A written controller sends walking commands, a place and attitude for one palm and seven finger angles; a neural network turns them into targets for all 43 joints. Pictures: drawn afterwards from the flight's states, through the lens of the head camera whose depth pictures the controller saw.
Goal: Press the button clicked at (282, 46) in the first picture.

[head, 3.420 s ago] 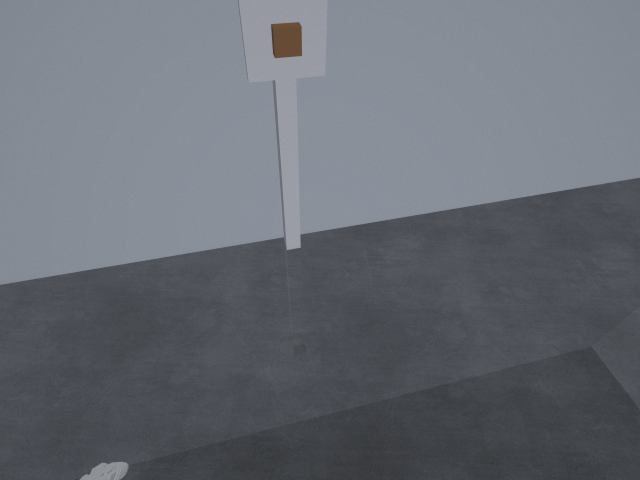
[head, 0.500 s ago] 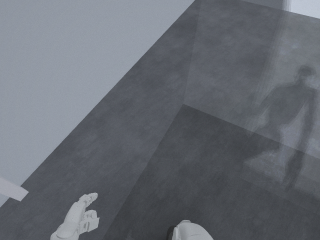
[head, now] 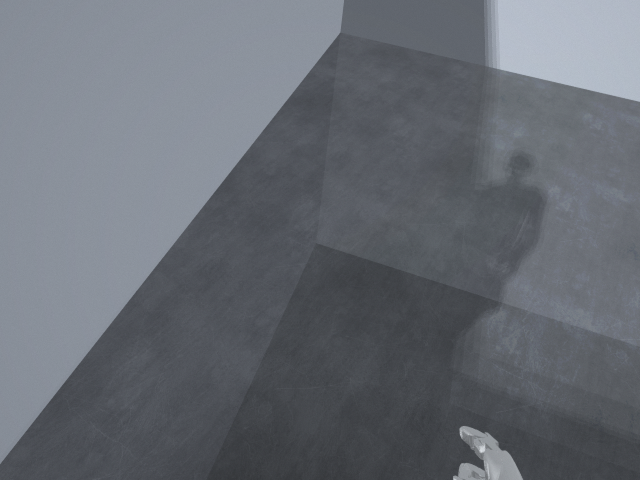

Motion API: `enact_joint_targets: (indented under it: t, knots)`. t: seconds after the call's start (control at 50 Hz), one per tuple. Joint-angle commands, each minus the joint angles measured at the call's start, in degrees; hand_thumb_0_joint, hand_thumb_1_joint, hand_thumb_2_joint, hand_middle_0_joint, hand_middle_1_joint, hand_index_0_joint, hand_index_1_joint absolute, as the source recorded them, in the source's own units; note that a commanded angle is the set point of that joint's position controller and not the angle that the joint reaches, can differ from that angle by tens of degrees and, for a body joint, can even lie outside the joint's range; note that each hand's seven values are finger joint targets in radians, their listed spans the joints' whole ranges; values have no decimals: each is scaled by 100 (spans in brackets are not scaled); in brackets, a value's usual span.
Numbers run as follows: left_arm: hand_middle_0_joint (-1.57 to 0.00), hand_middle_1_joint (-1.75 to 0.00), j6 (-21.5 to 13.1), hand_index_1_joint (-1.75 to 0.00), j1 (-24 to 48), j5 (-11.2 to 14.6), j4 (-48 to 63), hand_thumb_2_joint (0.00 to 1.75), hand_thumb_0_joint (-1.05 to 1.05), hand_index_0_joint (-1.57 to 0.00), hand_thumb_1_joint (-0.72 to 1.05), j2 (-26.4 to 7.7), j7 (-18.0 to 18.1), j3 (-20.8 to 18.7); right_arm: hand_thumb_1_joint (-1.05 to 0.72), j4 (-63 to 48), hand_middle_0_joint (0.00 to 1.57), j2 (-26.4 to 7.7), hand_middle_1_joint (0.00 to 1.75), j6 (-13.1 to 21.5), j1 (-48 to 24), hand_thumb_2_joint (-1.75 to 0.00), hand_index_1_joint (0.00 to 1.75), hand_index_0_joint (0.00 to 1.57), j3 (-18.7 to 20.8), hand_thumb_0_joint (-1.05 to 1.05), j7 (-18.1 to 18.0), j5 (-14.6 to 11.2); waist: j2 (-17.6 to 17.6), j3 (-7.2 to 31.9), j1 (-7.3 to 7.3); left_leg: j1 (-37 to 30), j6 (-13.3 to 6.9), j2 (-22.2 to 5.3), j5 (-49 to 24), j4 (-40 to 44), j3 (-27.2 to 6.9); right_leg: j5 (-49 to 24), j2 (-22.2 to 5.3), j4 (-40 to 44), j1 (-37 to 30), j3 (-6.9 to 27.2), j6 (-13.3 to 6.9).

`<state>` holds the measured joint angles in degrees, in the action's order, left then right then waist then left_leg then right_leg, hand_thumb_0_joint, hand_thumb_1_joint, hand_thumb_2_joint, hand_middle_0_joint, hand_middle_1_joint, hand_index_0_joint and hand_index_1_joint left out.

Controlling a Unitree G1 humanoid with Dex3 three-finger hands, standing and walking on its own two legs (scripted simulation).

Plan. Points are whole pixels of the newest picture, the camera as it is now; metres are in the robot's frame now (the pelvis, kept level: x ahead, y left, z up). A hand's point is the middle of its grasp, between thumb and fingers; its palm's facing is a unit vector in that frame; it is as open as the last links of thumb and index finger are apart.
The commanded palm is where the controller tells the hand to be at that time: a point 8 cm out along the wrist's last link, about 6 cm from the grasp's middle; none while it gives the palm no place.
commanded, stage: walk to a spot facing it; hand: left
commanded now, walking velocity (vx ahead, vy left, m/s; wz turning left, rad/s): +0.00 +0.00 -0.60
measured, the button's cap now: out of the picture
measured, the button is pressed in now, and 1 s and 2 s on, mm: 0 0 0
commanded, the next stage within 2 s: turn to face it in 0.32 s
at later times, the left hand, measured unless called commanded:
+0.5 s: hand (266, 390) +0.26 +0.11 -0.14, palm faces -0.33 -0.90 -0.29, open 7.3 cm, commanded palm none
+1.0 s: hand (199, 459) +0.16 +0.19 -0.17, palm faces -0.07 -0.97 -0.22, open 7.3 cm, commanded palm none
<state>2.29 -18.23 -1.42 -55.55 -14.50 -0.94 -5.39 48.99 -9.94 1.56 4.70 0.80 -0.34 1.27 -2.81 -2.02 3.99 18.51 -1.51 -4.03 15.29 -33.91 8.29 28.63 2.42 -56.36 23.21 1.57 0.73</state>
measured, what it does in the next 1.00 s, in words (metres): steps on the spot: right foot, then left foot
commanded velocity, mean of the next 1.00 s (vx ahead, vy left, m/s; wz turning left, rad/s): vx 0.00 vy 0.00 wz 0.13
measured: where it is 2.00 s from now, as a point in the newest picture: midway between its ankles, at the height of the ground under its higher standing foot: outside the picture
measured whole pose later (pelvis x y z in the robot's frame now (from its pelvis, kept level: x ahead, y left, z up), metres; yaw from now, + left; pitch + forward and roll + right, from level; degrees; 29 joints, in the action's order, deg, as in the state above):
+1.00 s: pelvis +0.07 -0.01 +0.01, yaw -6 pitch +1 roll -2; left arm 3.7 -11.0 -1.2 -55.8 -13.0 1.0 -5.0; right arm 55.2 -9.6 -0.9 14.4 3.1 -0.4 1.3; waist -1.3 -3.1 -1.6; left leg 18.3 -3.6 0.0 12.4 -29.1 3.3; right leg 23.6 -4.1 -60.6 26.7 -1.8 3.8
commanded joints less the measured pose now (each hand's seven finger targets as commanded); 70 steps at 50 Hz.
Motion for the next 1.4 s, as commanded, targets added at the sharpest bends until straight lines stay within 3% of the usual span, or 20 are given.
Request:
enact_joint_targets:
  t: [0.0,0.26,0.34,0.36,0.38,0.42,0.46,0.52,0.64,0.72,0.74,0.78,0.86,1.08,1.2,1.22,1.24,1.26,1.3,1.38]
  knots:
    - [-20,-30,-97,-30,196,-5,555,90,0,-20,90,-323,-107,-111,-90,-151,20,-1043,30,52,527,-90,30,20,260,0,-147,9,1129,167,-345,-1036,-415,-1752,-2021,1691,-903,-454,-576,-1383,1130,-173,240]
    - [-20,-30,12,-30,1245,-18,893,90,0,-20,90,18,-97,-13,-90,364,20,-1146,30,-50,1284,-90,30,20,508,0,-96,44,1523,190,-687,-1549,-425,-1814,-3093,1030,401,-661,-523,1033,440,-865,178]
    - [-20,-30,-173,-30,433,-26,711,90,0,-20,90,-362,-27,-65,-90,304,20,-1237,30,-76,1272,-90,30,20,542,0,-31,-21,820,799,-132,-943,147,-1676,-3208,-850,850,-2073,-435,2973,-1599,-790,-169]
    - [-20,-30,-262,-30,-40,-75,588,90,0,-20,90,-1096,72,-187,-90,118,20,-853,30,-115,1363,-90,30,20,446,0,29,-66,-889,1140,50,925,522,-1054,-428,-2321,990,-4072,-1813,3152,-3199,998,-706]
    - [-20,-30,-236,-30,-341,67,482,90,0,-20,90,-1498,135,-267,-90,-132,20,-695,30,-169,1065,-90,30,20,366,0,-34,-69,-1280,1279,162,1771,698,-423,2253,-3564,262,-6375,-2797,3086,-3187,1983,-1372]
    - [-20,-30,-181,-30,164,73,570,90,0,-20,90,-1180,235,-206,-90,-32,20,-680,30,-245,803,-90,30,20,326,0,-137,-73,-948,1023,9,1781,573,-497,1845,-3935,-660,-5057,-2409,3265,-2398,1599,-1390]
    - [-20,-30,-177,-30,966,42,695,90,0,-20,90,-679,271,-17,-90,352,20,-643,30,-321,1178,-90,30,20,299,0,-110,-5,-321,727,-456,1353,573,-514,978,-3672,-693,-4277,-1846,3400,-1624,601,-1038]
    - [-20,-30,-290,-30,1132,17,600,90,0,-20,90,-451,259,151,-90,686,20,-503,30,-367,1678,-90,30,20,219,0,-101,-7,-408,556,-670,741,560,-322,675,-2842,-614,-4286,-1619,3473,-1079,-101,-873]
    - [-20,-30,-246,-30,851,20,345,90,0,-20,90,-545,274,138,-90,644,20,-433,30,-329,1189,-90,30,20,199,0,-19,-55,-718,128,-354,436,494,-82,790,-1318,-298,-3786,-1910,3533,-1221,-150,-968]
    - [-20,-30,-183,-30,878,53,375,90,0,-20,90,-558,314,48,-90,635,20,-432,30,-312,1380,-90,30,20,251,0,25,-38,-411,135,-492,-228,417,-78,10,-119,-157,-3204,-1957,2963,-1000,-436,-631]
    - [-20,-30,-144,-30,846,79,409,90,0,-20,90,-441,304,42,-90,643,20,-570,30,-281,1563,-90,30,20,297,0,40,-34,174,231,-579,-669,280,-269,-821,465,-463,-2607,-1764,2457,-667,-668,-357]
    - [-20,-30,-88,-30,887,98,712,90,0,-20,90,37,281,106,-90,541,20,-1252,30,-232,1861,-90,30,20,454,0,1,43,2269,139,-728,-892,-875,-2043,-2899,1641,-3090,745,-623,187,675,-968,291]
    - [-20,-30,-108,-30,1118,24,591,90,0,-20,90,-56,192,5,-90,399,20,-966,30,-137,1257,-90,30,20,423,0,-108,19,988,407,-557,-897,-754,-1295,-1947,1598,-2301,-435,-795,-1032,1029,-158,267]
    - [-20,-30,-34,-30,1022,71,661,90,0,-20,90,-182,196,-7,-90,196,20,-1377,30,-255,1005,-90,30,20,609,0,-19,19,1168,546,-672,-880,-836,-917,-1028,1619,-2670,-344,-550,490,400,-214,409]
    - [-20,-30,-98,-30,89,115,595,90,0,-20,90,-362,235,-28,-90,-89,20,-1463,30,-375,451,-90,30,20,690,0,63,5,1143,624,-264,391,-422,-376,-260,1310,-2882,-1107,-295,2902,-1565,-405,205]
    - [-20,-30,-146,-30,-195,60,579,90,0,-20,90,-651,264,-86,-90,-163,20,-1241,30,-398,409,-90,30,20,668,0,90,-34,542,628,-120,1101,-94,55,291,509,-2484,-966,-912,3842,-2244,134,-1]
    - [-20,-30,-203,-30,-106,-51,708,90,0,-20,90,-1283,313,-182,-90,-313,20,-742,30,-398,541,-90,30,20,589,0,106,-60,-1464,447,-134,2222,430,910,1312,-1266,-1222,-95,-2699,4674,-2418,2141,-639]
    - [-20,-30,-141,-30,421,13,925,90,0,-20,90,-1347,323,-86,-90,-370,20,-1031,30,-397,410,-90,30,20,629,0,105,33,-1031,196,-256,1905,393,624,1621,-2432,-1287,-385,-3223,4660,-1176,1987,-905]
    - [-20,-30,-205,-30,1005,23,1017,90,0,-20,90,-955,306,-27,-90,-217,20,-1079,30,-501,361,-90,30,20,649,0,171,48,-984,-305,-507,1730,369,345,1005,-3425,-1232,-690,-2469,4494,-436,1179,-676]
    - [-20,-30,-295,-30,789,-3,951,90,0,-20,90,-659,294,90,-90,-69,20,-913,30,-489,452,-90,30,20,559,0,238,1,-636,-134,-516,1647,598,227,510,-3343,-790,-3086,-2029,3754,-1294,-174,-595]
